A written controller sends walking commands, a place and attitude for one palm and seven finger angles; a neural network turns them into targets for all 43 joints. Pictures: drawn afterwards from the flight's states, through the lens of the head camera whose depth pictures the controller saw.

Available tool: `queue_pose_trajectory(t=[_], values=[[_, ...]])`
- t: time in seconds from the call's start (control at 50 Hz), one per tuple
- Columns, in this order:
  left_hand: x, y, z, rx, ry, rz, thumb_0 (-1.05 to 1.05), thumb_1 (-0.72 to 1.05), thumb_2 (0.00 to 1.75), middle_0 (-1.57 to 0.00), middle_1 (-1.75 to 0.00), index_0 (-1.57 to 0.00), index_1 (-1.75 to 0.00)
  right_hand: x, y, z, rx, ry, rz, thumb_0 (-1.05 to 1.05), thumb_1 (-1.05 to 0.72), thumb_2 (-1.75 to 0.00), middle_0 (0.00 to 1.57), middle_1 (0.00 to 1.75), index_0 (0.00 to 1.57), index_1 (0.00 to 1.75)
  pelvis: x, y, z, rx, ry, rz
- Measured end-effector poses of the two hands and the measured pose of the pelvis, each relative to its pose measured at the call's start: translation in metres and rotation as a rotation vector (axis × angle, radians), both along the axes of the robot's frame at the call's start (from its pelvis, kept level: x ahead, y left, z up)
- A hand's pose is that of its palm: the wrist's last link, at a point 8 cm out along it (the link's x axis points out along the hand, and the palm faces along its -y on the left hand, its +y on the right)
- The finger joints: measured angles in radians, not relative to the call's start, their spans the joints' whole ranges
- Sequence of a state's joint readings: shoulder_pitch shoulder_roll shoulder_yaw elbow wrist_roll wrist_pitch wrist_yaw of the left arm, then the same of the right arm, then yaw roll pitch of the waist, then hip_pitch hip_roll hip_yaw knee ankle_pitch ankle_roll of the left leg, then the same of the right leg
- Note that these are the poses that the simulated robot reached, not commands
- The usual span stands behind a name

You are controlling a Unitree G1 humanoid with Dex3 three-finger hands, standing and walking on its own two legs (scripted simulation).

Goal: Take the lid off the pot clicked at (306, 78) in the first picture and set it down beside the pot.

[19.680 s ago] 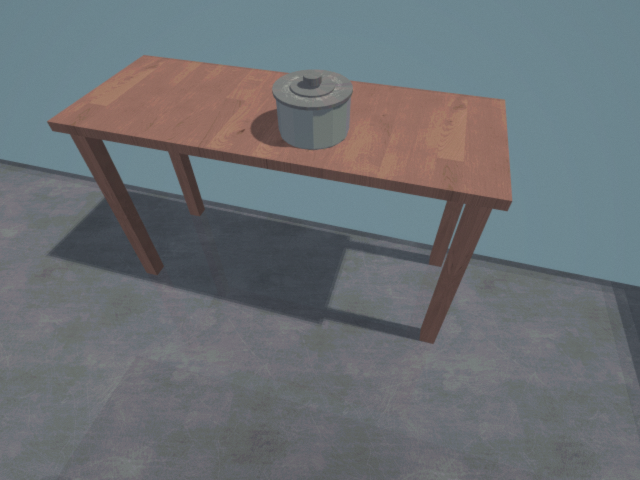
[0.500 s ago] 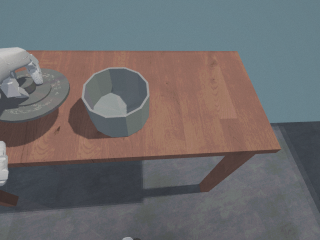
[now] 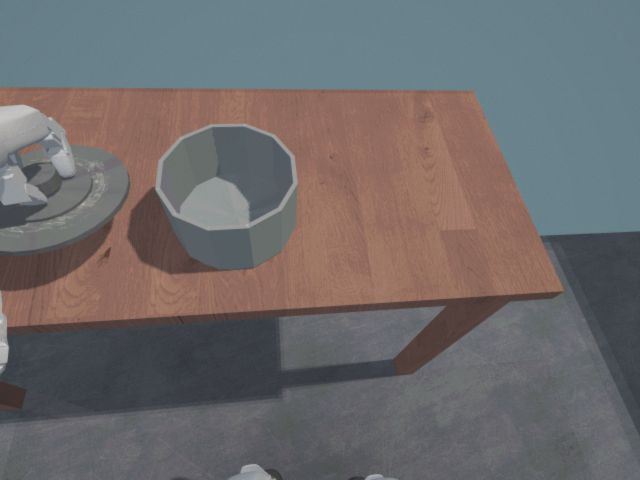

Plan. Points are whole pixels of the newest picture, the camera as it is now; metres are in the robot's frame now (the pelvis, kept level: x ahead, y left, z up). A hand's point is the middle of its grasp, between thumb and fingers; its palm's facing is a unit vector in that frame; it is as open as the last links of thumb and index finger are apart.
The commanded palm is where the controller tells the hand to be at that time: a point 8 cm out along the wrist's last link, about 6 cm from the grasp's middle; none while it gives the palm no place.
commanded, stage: lower the lid onto the table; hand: left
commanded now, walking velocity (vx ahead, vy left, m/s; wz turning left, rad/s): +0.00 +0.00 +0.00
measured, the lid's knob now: (39, 179) +0.49 +0.33 +0.05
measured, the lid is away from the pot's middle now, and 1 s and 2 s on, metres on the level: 0.23 0.24 0.25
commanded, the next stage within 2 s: open the fingers wide in 1.00 s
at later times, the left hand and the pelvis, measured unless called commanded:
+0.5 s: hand (33, 197) +0.46 +0.33 +0.05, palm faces -0.51 -0.10 -0.86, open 7.4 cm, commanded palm +0.52 +0.32 +0.11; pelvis -0.01 +0.01 -0.01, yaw +0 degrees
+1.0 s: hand (44, 206) +0.47 +0.33 +0.02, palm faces -0.50 -0.10 -0.86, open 7.4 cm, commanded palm +0.53 +0.32 +0.07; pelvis -0.02 +0.02 -0.02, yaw -1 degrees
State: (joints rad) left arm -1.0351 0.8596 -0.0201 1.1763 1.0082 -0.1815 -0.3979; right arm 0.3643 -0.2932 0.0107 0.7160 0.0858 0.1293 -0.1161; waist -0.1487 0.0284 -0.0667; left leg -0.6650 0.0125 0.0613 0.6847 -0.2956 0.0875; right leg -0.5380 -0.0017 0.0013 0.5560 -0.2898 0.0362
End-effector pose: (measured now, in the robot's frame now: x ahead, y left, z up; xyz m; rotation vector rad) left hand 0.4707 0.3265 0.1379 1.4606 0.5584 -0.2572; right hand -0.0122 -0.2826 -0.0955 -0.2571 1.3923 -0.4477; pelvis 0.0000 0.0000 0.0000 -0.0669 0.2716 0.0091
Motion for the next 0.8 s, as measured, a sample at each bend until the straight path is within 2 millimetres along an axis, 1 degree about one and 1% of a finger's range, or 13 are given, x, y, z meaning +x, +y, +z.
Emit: queue_pose_trajectory(t=[0.14,0.24,0.4,0.52,0.8], values=[[-0.001,-0.002,-0.009,-0.003,-0.001,-0.015,-0.02,0.30,0.67,-0.73,-0.96,-0.66,-0.94,0.001,0.003,-0.001,-0.006,-0.013,0.004,0.00,-0.90,-0.90,0.20,0.30,0.20,0.30,-0.002,0.002,-0.002,-0.004,0.006,0.000],[-0.002,0.000,-0.014,-0.007,0.001,-0.009,-0.02,0.30,0.67,-0.73,-0.96,-0.66,-0.94,-0.002,0.004,-0.002,-0.009,-0.014,0.002,0.00,-0.90,-0.90,0.20,0.30,0.20,0.30,-0.004,0.003,-0.004,-0.006,0.010,-0.003],[-0.003,0.004,-0.026,0.003,0.020,-0.015,-0.02,0.30,0.67,-0.73,-0.96,-0.66,-0.94,-0.014,0.006,-0.002,-0.021,0.014,-0.006,0.00,-0.90,-0.90,0.20,0.30,0.20,0.30,-0.007,0.006,-0.007,-0.011,0.022,-0.003],[-0.001,0.002,-0.031,-0.011,0.009,-0.034,-0.02,0.30,0.67,-0.73,-0.96,-0.66,-0.94,-0.024,0.008,-0.003,-0.027,0.045,-0.016,0.00,-0.90,-0.90,0.20,0.30,0.20,0.30,-0.008,0.008,-0.009,-0.015,0.031,-0.004],[0.002,0.004,-0.050,-0.013,0.016,-0.027,-0.02,0.30,0.67,-0.73,-0.96,-0.66,-0.94,-0.038,0.017,-0.005,-0.029,0.063,-0.029,0.00,-0.90,-0.90,0.20,0.30,0.21,0.30,-0.014,0.014,-0.016,-0.025,0.054,-0.010]])
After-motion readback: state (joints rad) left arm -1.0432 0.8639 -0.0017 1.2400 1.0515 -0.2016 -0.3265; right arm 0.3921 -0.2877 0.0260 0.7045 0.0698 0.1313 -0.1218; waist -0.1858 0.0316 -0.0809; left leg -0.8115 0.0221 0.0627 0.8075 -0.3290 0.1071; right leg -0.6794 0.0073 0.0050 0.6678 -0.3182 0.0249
